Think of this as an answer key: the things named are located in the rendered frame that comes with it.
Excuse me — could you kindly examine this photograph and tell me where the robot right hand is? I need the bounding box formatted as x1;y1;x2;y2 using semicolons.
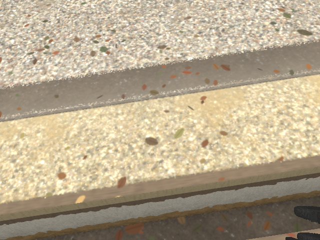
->
285;206;320;240

